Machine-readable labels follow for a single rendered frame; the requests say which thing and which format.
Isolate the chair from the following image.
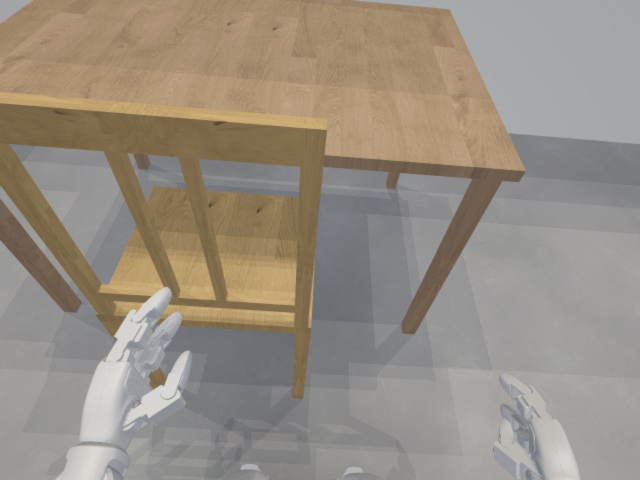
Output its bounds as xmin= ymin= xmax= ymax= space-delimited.
xmin=0 ymin=92 xmax=327 ymax=399

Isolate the left robot shin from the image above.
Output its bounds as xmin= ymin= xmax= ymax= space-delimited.
xmin=240 ymin=464 xmax=260 ymax=472

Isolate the robot shin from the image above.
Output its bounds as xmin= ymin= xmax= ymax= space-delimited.
xmin=342 ymin=467 xmax=363 ymax=478
xmin=240 ymin=464 xmax=260 ymax=472

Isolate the left robot forearm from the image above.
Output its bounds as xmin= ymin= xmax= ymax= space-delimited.
xmin=55 ymin=442 xmax=131 ymax=480

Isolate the robot left hand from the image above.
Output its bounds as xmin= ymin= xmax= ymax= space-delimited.
xmin=79 ymin=287 xmax=192 ymax=451

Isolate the robot right hand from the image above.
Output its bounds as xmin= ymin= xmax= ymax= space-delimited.
xmin=494 ymin=372 xmax=580 ymax=480

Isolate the right robot shin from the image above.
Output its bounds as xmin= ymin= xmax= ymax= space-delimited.
xmin=342 ymin=467 xmax=363 ymax=478

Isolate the table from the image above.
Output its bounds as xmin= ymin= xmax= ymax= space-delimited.
xmin=0 ymin=0 xmax=526 ymax=334

